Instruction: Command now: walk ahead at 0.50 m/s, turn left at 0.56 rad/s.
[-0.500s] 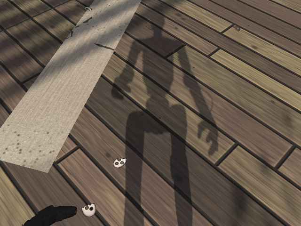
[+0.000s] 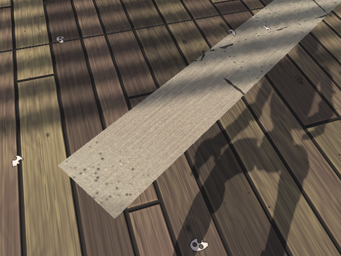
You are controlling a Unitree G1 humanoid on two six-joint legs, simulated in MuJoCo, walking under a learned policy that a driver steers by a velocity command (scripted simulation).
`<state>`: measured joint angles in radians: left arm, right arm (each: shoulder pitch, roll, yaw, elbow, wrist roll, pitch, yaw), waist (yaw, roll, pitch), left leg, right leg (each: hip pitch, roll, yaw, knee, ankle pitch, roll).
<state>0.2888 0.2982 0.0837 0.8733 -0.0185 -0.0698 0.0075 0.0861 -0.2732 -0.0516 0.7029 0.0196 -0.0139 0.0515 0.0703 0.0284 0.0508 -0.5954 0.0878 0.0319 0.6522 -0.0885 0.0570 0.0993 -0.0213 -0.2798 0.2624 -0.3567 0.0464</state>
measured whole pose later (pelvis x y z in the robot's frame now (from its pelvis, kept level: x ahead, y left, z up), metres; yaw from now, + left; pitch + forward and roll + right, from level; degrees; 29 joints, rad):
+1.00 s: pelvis +0.55 +0.11 +0.00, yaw +15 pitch +2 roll -2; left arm 0.40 0.28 0.06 0.87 -0.03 -0.05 0.01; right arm 0.03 -0.26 -0.03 0.65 -0.01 -0.09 0.02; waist 0.11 0.03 0.04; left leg -0.50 0.02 -0.07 0.46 0.08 0.01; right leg -0.05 0.05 0.05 0.38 -0.36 -0.01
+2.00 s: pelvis +0.68 +0.13 +0.01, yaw -19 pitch +2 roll +0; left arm 0.22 0.33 0.07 0.62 -0.01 0.02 0.02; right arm 0.24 -0.29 -0.08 0.80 0.00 -0.05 -0.01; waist -0.02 -0.04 -0.02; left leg -0.19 -0.01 -0.01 0.44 -0.28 0.02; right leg -0.52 0.07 0.11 0.99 -0.39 -0.01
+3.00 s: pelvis +0.82 +0.03 +0.01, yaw -53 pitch +1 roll -1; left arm 0.20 0.33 0.09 0.61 -0.02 0.07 0.01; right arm 0.15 -0.27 -0.05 0.69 -0.01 0.02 -0.03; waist -0.01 -0.03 0.06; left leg -0.24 0.05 0.07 0.44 -0.23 0.01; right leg -0.48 -0.01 0.04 0.96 -0.41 0.10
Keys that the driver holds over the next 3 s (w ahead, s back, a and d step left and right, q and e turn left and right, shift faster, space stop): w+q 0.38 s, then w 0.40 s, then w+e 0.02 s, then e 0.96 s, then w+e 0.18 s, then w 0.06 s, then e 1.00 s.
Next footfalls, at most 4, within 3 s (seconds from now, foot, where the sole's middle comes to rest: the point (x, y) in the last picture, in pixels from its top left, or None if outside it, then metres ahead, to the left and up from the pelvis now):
0.04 left None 0.20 0.11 -0.77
0.56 right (192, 238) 0.53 -0.03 -0.77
1.00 left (120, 190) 0.70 0.27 -0.77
1.42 right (182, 199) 0.69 0.01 -0.77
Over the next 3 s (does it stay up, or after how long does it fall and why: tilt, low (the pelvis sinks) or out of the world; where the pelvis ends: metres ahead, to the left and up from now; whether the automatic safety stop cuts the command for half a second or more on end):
stays up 0.82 0.03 0.01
